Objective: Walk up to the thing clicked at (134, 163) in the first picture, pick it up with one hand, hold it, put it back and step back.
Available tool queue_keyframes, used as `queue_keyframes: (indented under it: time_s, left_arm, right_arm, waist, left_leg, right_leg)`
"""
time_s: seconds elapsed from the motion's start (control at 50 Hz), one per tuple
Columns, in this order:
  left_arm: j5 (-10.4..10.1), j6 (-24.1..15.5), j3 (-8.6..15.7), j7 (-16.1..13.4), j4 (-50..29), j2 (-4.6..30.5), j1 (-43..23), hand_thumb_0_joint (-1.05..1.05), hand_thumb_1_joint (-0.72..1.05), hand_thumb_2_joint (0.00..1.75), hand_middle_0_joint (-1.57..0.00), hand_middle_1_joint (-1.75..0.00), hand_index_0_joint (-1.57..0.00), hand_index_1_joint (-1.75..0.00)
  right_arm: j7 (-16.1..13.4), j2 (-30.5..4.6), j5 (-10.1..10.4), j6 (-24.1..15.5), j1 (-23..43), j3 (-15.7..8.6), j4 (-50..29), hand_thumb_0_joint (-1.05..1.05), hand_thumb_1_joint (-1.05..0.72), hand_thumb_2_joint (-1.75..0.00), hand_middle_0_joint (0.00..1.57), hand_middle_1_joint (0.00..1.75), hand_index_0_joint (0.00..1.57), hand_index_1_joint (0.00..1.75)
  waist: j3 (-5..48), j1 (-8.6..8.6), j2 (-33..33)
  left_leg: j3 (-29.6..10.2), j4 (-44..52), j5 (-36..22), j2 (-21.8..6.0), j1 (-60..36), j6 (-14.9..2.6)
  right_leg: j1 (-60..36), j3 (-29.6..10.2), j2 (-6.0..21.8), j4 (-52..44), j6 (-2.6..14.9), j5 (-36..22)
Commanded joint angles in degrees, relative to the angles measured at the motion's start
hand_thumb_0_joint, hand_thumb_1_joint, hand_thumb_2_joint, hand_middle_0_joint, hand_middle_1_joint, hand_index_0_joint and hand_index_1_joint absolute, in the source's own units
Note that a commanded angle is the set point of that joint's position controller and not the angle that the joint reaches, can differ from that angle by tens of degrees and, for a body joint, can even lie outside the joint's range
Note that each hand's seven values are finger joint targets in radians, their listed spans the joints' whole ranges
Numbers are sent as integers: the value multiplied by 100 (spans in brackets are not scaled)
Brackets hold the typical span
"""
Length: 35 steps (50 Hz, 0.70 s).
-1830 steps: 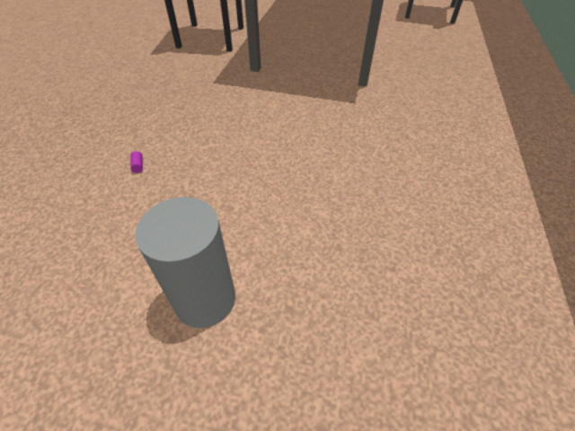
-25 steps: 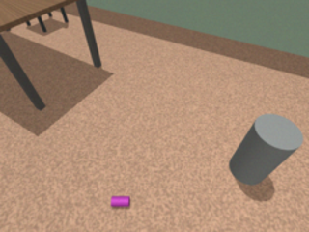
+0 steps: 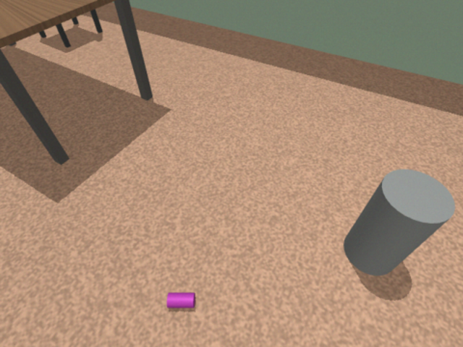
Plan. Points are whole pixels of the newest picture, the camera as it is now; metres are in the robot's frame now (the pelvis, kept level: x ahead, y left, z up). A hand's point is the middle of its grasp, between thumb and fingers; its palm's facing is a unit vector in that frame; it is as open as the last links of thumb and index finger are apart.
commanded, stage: stand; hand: left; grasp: from above
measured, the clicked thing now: (181, 300) +0.42 +0.22 -0.75
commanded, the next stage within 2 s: rise first in 0.92 s
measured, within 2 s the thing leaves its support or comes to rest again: neither
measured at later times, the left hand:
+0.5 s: hand out of the picture +0.07 +0.26 -0.16, palm faces -0.02 -0.94 -0.34, open 7.3 cm
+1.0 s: hand out of the picture +0.08 +0.25 -0.16, palm faces -0.02 -0.94 -0.34, open 7.3 cm
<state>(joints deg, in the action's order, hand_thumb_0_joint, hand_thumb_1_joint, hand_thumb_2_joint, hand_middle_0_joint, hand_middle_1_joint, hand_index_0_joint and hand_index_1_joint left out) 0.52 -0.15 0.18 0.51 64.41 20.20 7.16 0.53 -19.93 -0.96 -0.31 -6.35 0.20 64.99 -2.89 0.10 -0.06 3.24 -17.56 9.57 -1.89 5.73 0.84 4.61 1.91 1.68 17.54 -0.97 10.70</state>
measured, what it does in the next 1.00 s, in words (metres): stands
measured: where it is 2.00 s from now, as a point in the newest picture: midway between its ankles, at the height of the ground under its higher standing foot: outside the picture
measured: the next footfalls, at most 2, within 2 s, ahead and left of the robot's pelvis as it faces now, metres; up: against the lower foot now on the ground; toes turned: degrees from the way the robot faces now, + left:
none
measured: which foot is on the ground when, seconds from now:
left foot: down 0.00-1.00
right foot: down 0.00-1.00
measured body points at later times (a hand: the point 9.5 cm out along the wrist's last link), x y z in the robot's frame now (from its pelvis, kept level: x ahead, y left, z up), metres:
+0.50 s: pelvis +0.00 +0.00 +0.00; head +0.01 +0.00 +0.45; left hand +0.08 +0.30 -0.13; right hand +0.08 -0.30 -0.13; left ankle +0.00 +0.13 -0.75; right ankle -0.01 -0.13 -0.75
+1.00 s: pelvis +0.01 +0.00 +0.00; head +0.01 +0.00 +0.45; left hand +0.08 +0.30 -0.13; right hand +0.08 -0.30 -0.13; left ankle +0.00 +0.13 -0.75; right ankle -0.01 -0.13 -0.75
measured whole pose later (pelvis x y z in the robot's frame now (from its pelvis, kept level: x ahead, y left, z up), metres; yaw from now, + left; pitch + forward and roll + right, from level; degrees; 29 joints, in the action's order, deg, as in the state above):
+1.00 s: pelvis +0.01 +0.00 +0.00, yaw +0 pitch -2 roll +0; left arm 0.5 -0.3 0.3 0.4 64.1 20.2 6.9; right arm 0.4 -19.9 -0.9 -0.4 -6.1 0.3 64.4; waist -2.7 0.1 0.1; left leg 3.2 -17.7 10.1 -1.8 5.3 0.8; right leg 4.0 1.9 1.7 17.3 -1.1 11.1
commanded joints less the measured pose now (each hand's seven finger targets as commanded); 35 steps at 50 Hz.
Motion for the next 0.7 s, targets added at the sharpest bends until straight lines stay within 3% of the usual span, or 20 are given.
queue_keyframes:
  time_s: [0.0,0.18,0.48,0.68]
  left_arm:
    - [15,-153,207,-99,-316,1227,-186,0,90,90,-20,-30,-20,-30]
    - [21,-153,204,-100,-344,1224,-192,0,90,90,-20,-30,-20,-30]
    - [5,-142,209,-91,-337,1198,-216,0,90,90,-20,-30,-20,-30]
    - [6,-148,207,-107,-361,1207,-222,0,90,90,-20,-30,-20,-30]
  right_arm:
    - [-94,-1223,44,-144,213,-220,-335,0,-90,-90,20,30,20,30]
    - [-103,-1253,32,-150,259,-236,-353,0,-90,-90,20,30,20,30]
    - [-98,-1261,37,-158,213,-232,-338,0,-90,-90,20,30,20,30]
    - [-103,-1244,32,-151,240,-238,-353,0,-90,-90,20,30,20,30]
  waist:
    - [379,5,21]
    - [495,-20,-5]
    - [362,-9,10]
    - [430,-10,-26]
  left_leg:
    - [-625,251,-723,-656,-147,-174]
    - [-615,182,-960,-692,-240,-196]
    - [-638,278,-775,-661,-138,-162]
    - [-614,199,-993,-661,-191,-157]
  right_leg:
    - [92,-530,686,-322,183,-795]
    - [57,-516,692,-264,185,-961]
    - [87,-509,681,-302,191,-728]
    - [46,-485,687,-275,189,-980]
